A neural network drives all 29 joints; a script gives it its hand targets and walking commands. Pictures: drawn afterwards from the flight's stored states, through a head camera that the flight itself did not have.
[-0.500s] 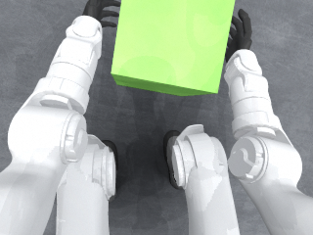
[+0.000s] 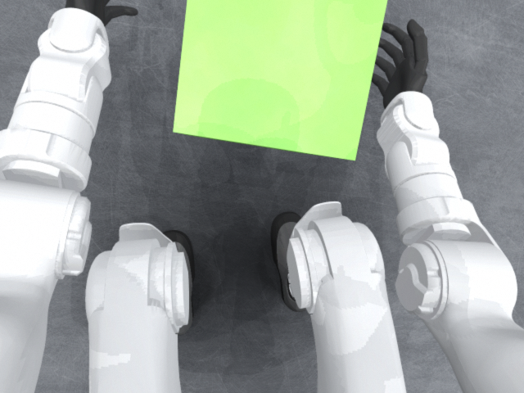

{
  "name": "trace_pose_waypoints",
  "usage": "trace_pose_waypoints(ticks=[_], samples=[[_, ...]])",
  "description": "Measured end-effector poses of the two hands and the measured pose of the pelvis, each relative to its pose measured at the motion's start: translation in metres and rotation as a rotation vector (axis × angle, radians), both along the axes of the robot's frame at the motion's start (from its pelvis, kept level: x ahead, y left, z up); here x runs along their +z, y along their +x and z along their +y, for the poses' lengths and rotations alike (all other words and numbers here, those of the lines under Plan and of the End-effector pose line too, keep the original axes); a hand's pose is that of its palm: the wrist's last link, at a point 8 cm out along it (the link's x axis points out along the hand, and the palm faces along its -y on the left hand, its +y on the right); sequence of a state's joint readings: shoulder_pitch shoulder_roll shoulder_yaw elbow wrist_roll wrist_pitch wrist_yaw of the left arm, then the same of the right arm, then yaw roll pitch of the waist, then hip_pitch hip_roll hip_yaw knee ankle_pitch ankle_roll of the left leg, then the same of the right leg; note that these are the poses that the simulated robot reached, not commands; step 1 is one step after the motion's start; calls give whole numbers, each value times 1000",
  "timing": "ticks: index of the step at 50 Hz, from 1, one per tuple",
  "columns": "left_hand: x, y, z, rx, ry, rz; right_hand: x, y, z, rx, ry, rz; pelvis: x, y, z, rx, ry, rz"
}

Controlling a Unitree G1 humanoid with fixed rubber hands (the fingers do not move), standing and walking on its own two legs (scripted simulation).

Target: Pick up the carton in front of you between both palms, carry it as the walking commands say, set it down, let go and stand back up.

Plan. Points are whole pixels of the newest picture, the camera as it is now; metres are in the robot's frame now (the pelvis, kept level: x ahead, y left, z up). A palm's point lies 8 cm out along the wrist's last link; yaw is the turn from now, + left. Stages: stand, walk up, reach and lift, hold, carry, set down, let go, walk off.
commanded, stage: set down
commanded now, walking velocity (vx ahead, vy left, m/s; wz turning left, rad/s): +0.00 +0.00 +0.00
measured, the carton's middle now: (264, 76) +0.50 -0.06 -0.24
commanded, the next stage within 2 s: let go in 0.98 s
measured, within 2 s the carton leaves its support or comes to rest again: neither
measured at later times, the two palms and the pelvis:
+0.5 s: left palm out of the picture +0.56 +0.15 -0.01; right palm out of the picture +0.47 -0.23 +0.00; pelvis +0.01 +0.00 +0.11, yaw +0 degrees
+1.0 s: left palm out of the picture +0.56 +0.16 +0.15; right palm out of the picture +0.46 -0.23 +0.15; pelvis +0.04 +0.00 +0.24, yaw +1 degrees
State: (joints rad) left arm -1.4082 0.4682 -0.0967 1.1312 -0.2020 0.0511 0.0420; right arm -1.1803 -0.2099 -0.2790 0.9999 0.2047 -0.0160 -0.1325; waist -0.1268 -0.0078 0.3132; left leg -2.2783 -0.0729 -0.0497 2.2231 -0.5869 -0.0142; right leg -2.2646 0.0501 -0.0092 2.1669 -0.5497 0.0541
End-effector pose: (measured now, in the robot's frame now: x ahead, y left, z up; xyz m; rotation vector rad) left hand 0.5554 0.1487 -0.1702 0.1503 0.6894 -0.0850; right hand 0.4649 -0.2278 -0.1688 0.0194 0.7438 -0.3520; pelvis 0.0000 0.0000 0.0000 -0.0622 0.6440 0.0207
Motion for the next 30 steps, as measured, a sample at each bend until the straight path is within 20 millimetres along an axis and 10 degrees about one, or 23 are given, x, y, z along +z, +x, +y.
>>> trace_pose_waypoints(ticks=[30], samples=[[191, 7, 1, -14, 6, -51, 197, 0, -3, -13, -9, -104, 135, 16, -3, -10, 15, 176]])
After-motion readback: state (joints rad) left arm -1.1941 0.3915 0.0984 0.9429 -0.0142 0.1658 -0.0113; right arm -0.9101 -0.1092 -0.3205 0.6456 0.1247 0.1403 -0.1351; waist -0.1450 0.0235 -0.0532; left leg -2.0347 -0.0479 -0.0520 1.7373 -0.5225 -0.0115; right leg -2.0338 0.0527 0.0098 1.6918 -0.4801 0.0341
